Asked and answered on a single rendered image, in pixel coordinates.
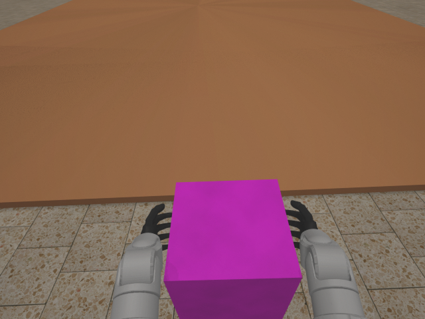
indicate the robot left hand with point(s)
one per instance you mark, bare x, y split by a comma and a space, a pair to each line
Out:
152, 220

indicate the carton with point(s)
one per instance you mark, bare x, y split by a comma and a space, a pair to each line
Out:
230, 253

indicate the robot right hand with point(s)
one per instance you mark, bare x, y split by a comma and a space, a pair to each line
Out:
305, 218

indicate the right robot forearm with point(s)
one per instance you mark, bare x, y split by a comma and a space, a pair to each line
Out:
331, 282

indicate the left robot forearm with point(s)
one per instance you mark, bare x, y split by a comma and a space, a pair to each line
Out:
138, 279

